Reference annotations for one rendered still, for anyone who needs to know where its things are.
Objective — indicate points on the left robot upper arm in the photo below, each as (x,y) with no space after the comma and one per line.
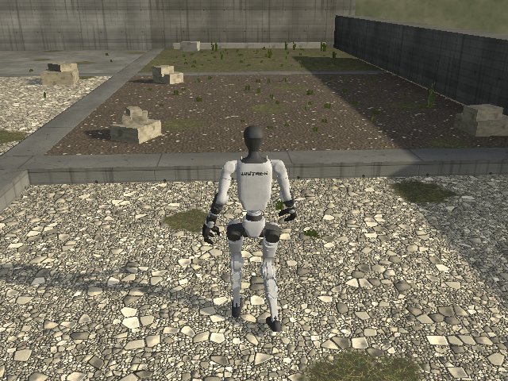
(225,180)

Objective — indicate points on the right robot upper arm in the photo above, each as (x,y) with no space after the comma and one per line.
(279,168)

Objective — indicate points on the robot right forearm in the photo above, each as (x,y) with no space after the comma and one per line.
(290,205)

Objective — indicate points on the robot left thigh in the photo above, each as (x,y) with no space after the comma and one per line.
(235,237)

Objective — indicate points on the right robot hand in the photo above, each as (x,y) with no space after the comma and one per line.
(290,218)

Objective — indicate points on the robot right shin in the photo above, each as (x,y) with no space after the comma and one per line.
(271,292)

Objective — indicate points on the robot left forearm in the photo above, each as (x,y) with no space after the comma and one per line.
(214,213)

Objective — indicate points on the left robot hand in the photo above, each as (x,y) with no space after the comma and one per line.
(206,232)

